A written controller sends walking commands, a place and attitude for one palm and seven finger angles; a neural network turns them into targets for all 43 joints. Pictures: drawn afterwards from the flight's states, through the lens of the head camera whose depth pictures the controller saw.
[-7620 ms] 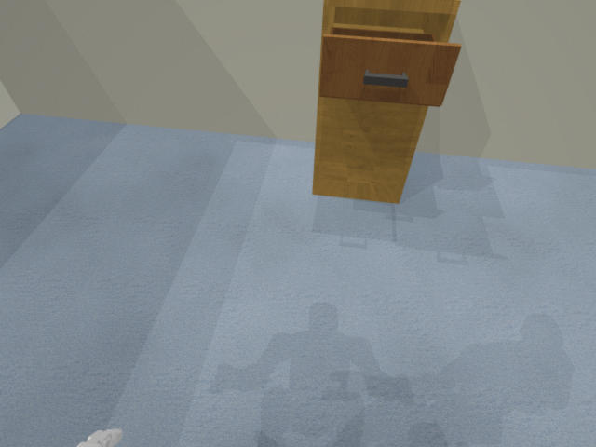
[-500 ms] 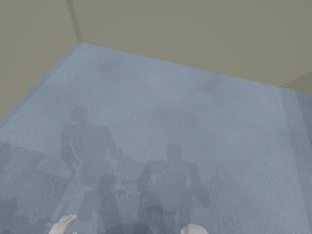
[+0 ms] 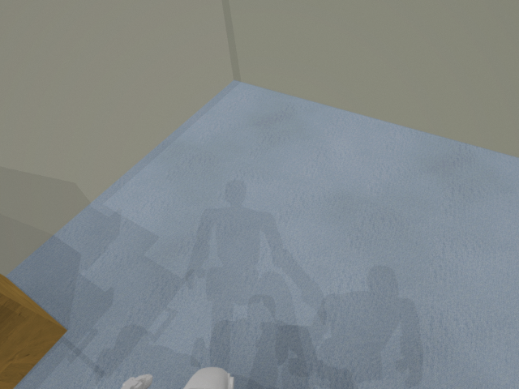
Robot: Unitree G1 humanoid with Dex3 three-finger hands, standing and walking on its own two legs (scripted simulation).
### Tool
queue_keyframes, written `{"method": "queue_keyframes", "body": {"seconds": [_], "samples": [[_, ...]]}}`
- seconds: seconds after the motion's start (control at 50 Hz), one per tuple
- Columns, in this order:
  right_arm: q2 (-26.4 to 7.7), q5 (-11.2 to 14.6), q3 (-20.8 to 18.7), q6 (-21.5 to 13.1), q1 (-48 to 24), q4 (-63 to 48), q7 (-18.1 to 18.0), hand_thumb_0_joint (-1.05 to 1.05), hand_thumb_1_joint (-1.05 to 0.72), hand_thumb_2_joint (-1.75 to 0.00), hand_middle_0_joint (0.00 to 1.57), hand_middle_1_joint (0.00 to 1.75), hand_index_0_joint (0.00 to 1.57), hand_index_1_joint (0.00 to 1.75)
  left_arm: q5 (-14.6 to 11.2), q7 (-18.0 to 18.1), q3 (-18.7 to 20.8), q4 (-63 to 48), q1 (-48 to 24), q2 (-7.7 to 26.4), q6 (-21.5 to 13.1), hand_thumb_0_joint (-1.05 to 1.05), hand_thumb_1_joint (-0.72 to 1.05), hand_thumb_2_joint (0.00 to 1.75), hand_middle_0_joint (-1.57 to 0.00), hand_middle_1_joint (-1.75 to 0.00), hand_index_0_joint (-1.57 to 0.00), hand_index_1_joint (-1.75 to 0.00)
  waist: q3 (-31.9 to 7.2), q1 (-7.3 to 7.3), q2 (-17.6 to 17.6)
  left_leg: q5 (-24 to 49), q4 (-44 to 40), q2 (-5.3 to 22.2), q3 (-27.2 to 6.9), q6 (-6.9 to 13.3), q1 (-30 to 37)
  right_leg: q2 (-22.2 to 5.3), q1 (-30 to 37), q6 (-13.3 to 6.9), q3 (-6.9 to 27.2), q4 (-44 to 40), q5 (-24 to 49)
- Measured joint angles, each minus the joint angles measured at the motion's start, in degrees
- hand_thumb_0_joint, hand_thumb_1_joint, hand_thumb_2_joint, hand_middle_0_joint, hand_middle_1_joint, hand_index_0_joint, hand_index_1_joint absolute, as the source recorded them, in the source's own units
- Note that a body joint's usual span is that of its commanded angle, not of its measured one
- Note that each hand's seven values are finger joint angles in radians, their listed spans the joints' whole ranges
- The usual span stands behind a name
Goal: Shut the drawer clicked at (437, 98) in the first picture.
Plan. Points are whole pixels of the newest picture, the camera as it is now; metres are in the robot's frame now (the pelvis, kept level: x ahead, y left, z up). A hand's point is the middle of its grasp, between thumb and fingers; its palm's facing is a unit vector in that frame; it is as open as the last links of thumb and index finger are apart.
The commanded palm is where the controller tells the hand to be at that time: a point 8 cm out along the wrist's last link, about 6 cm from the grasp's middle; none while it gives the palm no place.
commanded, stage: turn to face it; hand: left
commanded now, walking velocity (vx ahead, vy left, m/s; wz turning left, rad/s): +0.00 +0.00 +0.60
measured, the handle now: out of the picture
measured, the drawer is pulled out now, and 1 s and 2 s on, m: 0.26 0.26 0.26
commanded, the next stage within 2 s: take the last steps up to it in 1.54 s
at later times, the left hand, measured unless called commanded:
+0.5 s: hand out of the picture -0.01 +0.30 -0.17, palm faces +0.33 -0.92 -0.23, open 7.4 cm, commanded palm none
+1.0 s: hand out of the picture +0.00 +0.23 -0.13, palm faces +0.52 -0.79 -0.31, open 7.4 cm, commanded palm none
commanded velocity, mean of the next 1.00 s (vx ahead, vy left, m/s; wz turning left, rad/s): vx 0.00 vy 0.00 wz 0.60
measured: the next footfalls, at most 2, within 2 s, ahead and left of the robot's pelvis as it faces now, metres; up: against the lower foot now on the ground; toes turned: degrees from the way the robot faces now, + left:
left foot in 0.24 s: +0.02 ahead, +0.15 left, +0.00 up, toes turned +14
right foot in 0.84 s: +0.08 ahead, -0.07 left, +0.00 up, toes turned +29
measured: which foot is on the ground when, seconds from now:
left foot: up 0.00-0.22, down 0.24-0.84, up 0.86-1.00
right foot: down 0.00-0.24, up 0.26-0.82, down 0.84-1.00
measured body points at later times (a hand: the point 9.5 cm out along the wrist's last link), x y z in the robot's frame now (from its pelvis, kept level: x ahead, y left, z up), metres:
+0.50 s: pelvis -0.01 +0.07 +0.00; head +0.01 +0.11 +0.45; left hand -0.03 +0.34 -0.16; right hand +0.17 -0.15 -0.12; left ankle -0.02 +0.14 -0.74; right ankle +0.02 -0.11 -0.65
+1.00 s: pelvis +0.00 +0.00 +0.00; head +0.04 -0.03 +0.45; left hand -0.03 +0.27 -0.11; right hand +0.15 -0.22 -0.17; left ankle -0.08 +0.12 -0.65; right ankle +0.04 -0.09 -0.74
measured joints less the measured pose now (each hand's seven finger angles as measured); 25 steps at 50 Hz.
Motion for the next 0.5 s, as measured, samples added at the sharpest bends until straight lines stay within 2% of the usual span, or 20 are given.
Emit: {"method": "queue_keyframes", "body": {"seconds": [0.14, 0.18, 0.22, 0.24, 0.26, 0.3, 0.36, 0.42, 0.5], "samples": [[0.3, 0.3, 0.8, -0.2, -5.6, -1.3, 0.2, 0.01, -0.91, -0.90, 0.20, 0.30, 0.20, 0.30, 0.7, -0.1, 0.9, 2.2, 4.2, 2.0, 0.7, 0.00, 0.90, 0.90, -0.20, -0.30, -0.20, -0.30, 1.5, 3.01, -2.1, -3.3, -14.2, 0.8, 3.8, 0.7, 4.9, -2.4, -0.9, 1.3, -4.5, 2.2, -1.2], [0.5, 0.5, 1.2, -0.8, -7.1, -2.1, 0.1, 0.01, -0.91, -0.90, 0.20, 0.30, 0.20, 0.30, 0.8, -0.2, 1.4, 2.8, 5.0, 3.1, 1.0, 0.00, 0.90, 0.90, -0.20, -0.30, -0.20, -0.30, 1.8, 3.98, -3.0, -3.8, -20.2, 0.4, 5.4, 1.5, 7.4, -3.2, -1.7, 2.1, -5.7, 3.8, -2.0], [0.7, 0.5, 1.7, -1.7, -8.1, -3.3, 0.2, 0.01, -0.91, -0.90, 0.20, 0.30, 0.20, 0.30, 0.7, -0.2, 2.0, 3.4, 5.9, 4.3, 1.3, 0.00, 0.90, 0.90, -0.20, -0.30, -0.20, -0.30, 1.7, 4.59, -3.9, -0.4, -28.4, -0.3, 6.7, 2.3, 10.9, -4.4, -2.8, 3.1, -6.9, 6.7, -3.5], [0.6, 0.5, 1.9, -2.3, -8.3, -3.9, 0.3, 0.01, -0.91, -0.90, 0.20, 0.30, 0.20, 0.30, 0.5, -0.3, 2.2, 3.5, 6.5, 4.9, 1.5, 0.00, 0.90, 0.90, -0.20, -0.30, -0.20, -0.30, 1.3, 4.73, -4.1, 2.4, -32.6, -0.6, 7.0, 4.0, 12.7, -5.1, -4.2, 3.7, -7.2, 9.7, -4.7], [1.0, 0.4, 1.9, -3.1, -8.8, -4.3, 0.2, 0.01, -0.91, -0.90, 0.20, 0.30, 0.20, 0.30, 0.2, -0.4, 2.6, 4.0, 6.3, 5.7, 2.0, 0.00, 0.90, 0.90, -0.20, -0.30, -0.20, -0.30, 1.5, 4.77, -5.2, 2.1, -32.1, -1.5, 6.9, 6.1, 12.1, -5.7, -6.4, 4.6, -5.1, 14.8, -8.4], [1.7, 0.6, 2.5, -3.9, -9.3, -4.8, 0.0, 0.01, -0.91, -0.90, 0.20, 0.30, 0.20, 0.30, 0.2, -0.2, 2.9, 4.6, 5.6, 6.8, 3.4, 0.00, 0.91, 0.90, -0.20, -0.30, -0.20, -0.29, 1.8, 5.38, -6.2, 0.8, -30.7, -2.3, 6.3, 8.2, 11.7, -4.1, -11.1, 5.7, 0.6, 26.0, -14.0], [2.4, 0.4, 3.1, -4.1, -8.7, -5.1, -0.8, 0.00, -0.91, -0.90, 0.20, 0.30, 0.20, 0.30, 0.2, -0.2, 3.2, 5.0, 4.2, 7.1, 4.1, 0.01, 0.91, 0.90, -0.19, -0.30, -0.20, -0.29, 1.3, 5.15, -5.8, 2.2, -33.6, -2.7, 4.5, 8.6, 13.2, -2.1, -16.1, 6.6, 4.8, 36.1, -11.3], [3.0, 0.5, 3.5, -4.0, -7.7, -4.8, -1.2, 0.00, -0.91, -0.90, 0.20, 0.30, 0.20, 0.30, 0.2, -0.8, 3.1, 4.0, 2.5, 6.8, 3.5, 0.01, 0.91, 0.90, -0.19, -0.30, -0.19, -0.29, 1.0, 4.65, -5.2, 4.8, -37.7, -3.4, 2.6, 9.1, 14.9, -1.5, -18.7, 7.3, 7.3, 38.6, -6.1], [3.9, 0.6, 3.7, -3.9, -5.8, -4.2, -1.1, 0.00, -0.90, -0.90, 0.20, 0.30, 0.21, 0.30, 0.3, -0.8, 2.9, 2.5, 0.4, 6.2, 2.9, 0.00, 0.91, 0.90, -0.19, -0.30, -0.19, -0.29, 0.1, 3.84, -4.7, 7.1, -41.1, -4.5, 0.4, 9.5, 16.1, -1.1, -19.7, 8.0, 9.6, 37.1, -2.5]]}}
